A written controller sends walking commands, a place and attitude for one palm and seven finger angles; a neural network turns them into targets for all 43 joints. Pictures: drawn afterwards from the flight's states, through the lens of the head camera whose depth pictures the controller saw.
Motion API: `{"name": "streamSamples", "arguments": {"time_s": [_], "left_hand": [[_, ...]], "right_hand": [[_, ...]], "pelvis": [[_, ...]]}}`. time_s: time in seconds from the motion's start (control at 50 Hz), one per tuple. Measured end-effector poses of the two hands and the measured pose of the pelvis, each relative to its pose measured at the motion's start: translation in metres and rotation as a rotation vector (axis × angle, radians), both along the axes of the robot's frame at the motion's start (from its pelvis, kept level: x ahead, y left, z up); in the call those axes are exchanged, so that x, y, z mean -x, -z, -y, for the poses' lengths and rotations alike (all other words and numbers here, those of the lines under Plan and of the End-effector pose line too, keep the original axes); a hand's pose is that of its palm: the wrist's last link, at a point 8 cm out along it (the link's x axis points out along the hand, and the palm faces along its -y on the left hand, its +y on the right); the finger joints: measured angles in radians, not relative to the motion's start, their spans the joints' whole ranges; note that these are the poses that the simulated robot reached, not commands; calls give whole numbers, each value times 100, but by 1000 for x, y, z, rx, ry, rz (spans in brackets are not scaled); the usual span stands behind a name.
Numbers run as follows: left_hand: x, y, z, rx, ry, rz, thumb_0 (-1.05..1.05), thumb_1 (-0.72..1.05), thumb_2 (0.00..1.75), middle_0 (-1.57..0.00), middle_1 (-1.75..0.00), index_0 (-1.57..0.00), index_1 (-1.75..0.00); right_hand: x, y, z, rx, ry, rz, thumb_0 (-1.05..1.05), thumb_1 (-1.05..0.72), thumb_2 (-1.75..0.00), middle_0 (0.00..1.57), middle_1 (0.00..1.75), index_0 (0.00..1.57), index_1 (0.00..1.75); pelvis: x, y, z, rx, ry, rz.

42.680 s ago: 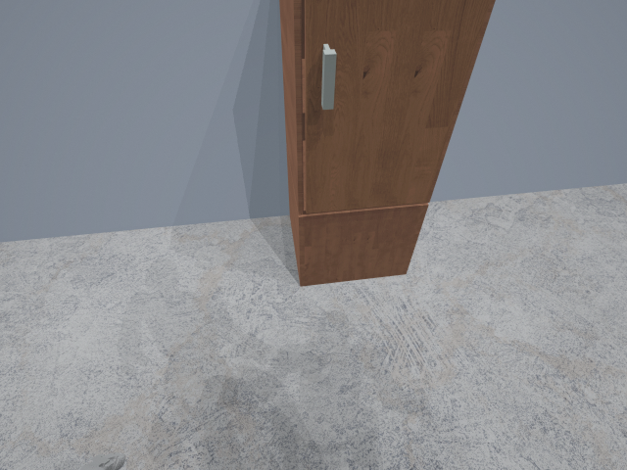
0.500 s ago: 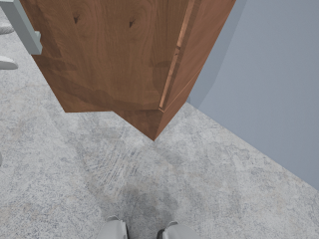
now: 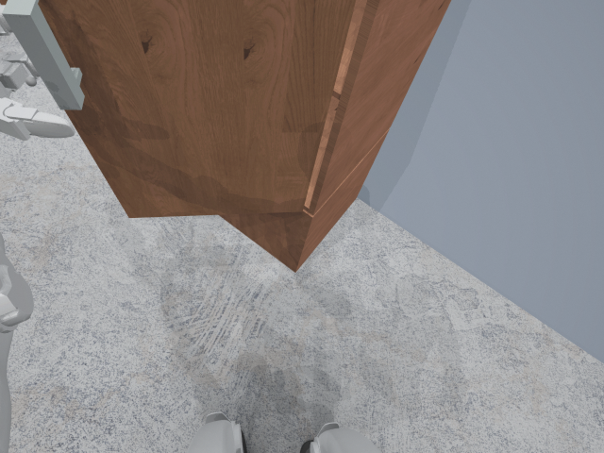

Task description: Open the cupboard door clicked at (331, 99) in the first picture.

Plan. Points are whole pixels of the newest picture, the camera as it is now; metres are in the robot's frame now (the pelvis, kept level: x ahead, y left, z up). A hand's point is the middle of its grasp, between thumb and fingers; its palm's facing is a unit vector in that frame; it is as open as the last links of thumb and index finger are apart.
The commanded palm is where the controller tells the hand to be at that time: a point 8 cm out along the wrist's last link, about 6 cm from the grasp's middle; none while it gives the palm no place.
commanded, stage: slide the fingers in behind the handle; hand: left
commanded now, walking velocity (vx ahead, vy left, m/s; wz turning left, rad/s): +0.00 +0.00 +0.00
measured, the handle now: (53, 49) +0.58 +0.24 +0.14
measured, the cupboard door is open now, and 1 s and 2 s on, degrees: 43 43 44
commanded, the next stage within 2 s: close the thumb around the handle in 0.82 s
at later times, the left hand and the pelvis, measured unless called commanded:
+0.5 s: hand (64, 80) +0.53 +0.23 +0.14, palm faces +0.02 -1.00 +0.04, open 14.0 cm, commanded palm +0.51 +0.27 +0.13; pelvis +0.00 -0.01 +0.00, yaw +0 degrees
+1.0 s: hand (55, 80) +0.53 +0.23 +0.14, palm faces +0.02 -1.00 +0.02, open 13.9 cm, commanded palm +0.51 +0.27 +0.13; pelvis +0.00 +0.00 +0.00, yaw +0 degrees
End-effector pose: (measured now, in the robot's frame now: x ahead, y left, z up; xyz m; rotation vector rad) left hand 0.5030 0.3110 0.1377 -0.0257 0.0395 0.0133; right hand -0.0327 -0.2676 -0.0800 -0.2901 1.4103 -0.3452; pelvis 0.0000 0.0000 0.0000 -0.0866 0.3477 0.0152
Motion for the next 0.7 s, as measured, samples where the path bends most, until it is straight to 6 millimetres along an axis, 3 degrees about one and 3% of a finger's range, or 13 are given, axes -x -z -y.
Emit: {"name": "streamSamples", "arguments": {"time_s": [0.44,0.7], "left_hand": [[-4,2,31,13,0,0,-1,-50,30,-30,-120,-30,-120],[1,2,27,0,-12,-4,-1,-50,30,-30,-120,-30,-120]], "right_hand": [[4,2,3,-27,12,2,0,-91,-90,21,30,20,30],[1,3,5,-25,13,20,0,-91,-90,21,30,20,30]], "pelvis": [[-2,-2,6,-9,2,12],[0,-2,7,-12,4,19]]}}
